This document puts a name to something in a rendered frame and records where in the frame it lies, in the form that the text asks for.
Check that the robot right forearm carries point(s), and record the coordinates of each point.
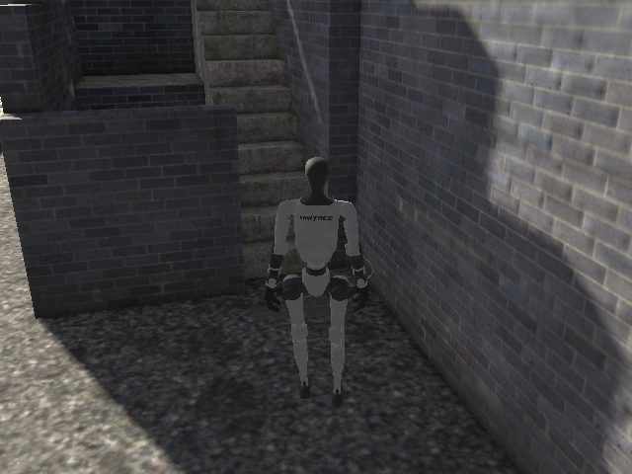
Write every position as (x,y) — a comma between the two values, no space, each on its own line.
(359,269)

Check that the right robot shin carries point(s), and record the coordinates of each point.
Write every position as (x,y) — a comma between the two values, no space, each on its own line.
(337,361)

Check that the left robot upper arm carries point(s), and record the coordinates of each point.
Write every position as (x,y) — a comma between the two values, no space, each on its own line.
(284,210)

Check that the robot left hand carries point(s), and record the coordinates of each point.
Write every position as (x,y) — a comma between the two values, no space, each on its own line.
(270,298)

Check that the right robot upper arm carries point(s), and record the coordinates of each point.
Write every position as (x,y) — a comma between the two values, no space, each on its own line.
(348,211)

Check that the humanoid robot head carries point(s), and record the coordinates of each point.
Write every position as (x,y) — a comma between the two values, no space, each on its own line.
(317,171)

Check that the robot left forearm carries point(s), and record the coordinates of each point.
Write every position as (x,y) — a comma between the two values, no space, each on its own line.
(274,268)

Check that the robot right hand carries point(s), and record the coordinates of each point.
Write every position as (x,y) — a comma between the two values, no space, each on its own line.
(362,297)

